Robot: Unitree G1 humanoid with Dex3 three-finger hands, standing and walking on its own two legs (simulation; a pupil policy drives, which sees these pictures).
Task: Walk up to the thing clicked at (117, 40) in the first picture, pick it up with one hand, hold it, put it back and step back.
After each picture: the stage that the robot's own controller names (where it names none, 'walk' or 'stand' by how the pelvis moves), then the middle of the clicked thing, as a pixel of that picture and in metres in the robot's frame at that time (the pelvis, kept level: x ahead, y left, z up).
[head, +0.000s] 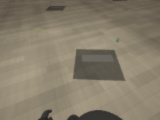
stand; (117, 39) +1.97 -0.66 -0.72
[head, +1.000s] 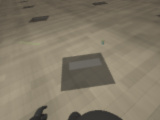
walk; (102, 42) +1.92 -0.17 -0.69
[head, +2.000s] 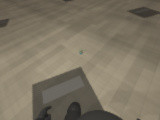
walk; (80, 51) +1.33 +0.28 -0.72
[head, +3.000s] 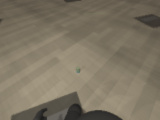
walk; (78, 69) +0.84 +0.25 -0.71
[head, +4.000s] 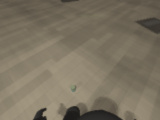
walk; (73, 88) +0.49 +0.22 -0.69
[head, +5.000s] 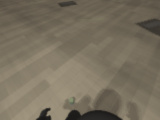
stand; (71, 101) +0.33 +0.24 -0.70
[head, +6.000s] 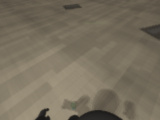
stand; (73, 105) +0.30 +0.20 -0.72
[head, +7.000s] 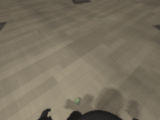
stand; (77, 101) +0.32 +0.16 -0.71
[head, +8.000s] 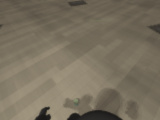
stand; (76, 102) +0.32 +0.18 -0.72
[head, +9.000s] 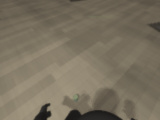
stand; (75, 97) +0.35 +0.17 -0.71
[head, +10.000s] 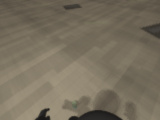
stand; (74, 104) +0.32 +0.19 -0.72
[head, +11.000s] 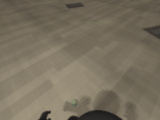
stand; (74, 103) +0.33 +0.19 -0.73
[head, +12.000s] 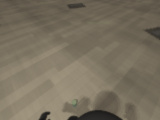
stand; (74, 103) +0.33 +0.18 -0.73
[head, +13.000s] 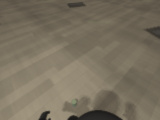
go down; (74, 102) +0.33 +0.18 -0.73
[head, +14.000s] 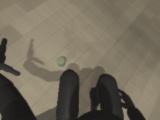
go down; (61, 62) +0.41 +0.23 -0.30
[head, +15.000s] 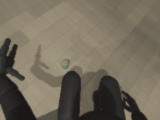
approach; (64, 64) +0.41 +0.23 -0.30
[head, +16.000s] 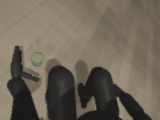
close in; (37, 60) +0.39 +0.27 -0.22
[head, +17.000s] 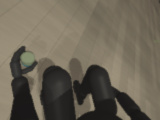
close; (27, 60) +0.39 +0.28 -0.22
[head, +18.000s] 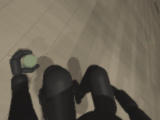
lift; (29, 62) +0.36 +0.26 -0.22
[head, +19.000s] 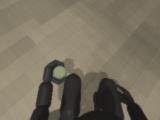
lift; (60, 73) +0.30 +0.22 -0.06
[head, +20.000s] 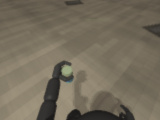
lift; (67, 74) +0.33 +0.16 +0.04
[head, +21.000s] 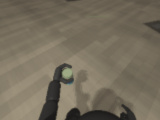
hold; (68, 76) +0.32 +0.16 +0.01
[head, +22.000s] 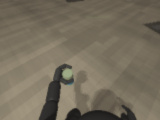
hold; (68, 77) +0.31 +0.16 +0.01
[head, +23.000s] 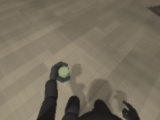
crouch; (65, 74) +0.33 +0.18 -0.04
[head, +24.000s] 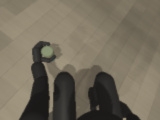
lower; (49, 54) +0.43 +0.25 -0.10
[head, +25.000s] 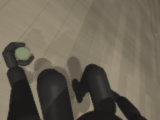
lower; (23, 56) +0.41 +0.28 -0.21
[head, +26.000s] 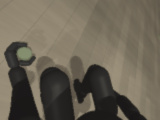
lower; (25, 55) +0.40 +0.29 -0.22
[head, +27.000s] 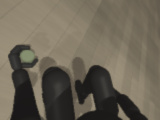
lower; (28, 58) +0.38 +0.29 -0.21
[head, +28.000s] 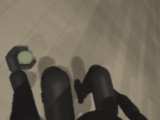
lower; (26, 59) +0.38 +0.29 -0.22
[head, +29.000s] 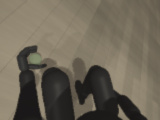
open; (35, 61) +0.38 +0.26 -0.23
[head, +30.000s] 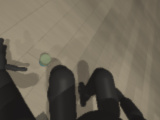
stand; (44, 60) +0.37 +0.24 -0.24
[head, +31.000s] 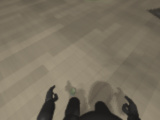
stand; (72, 91) +0.34 +0.17 -0.60
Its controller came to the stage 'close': yes
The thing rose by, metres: 0.71
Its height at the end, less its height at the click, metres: +0.00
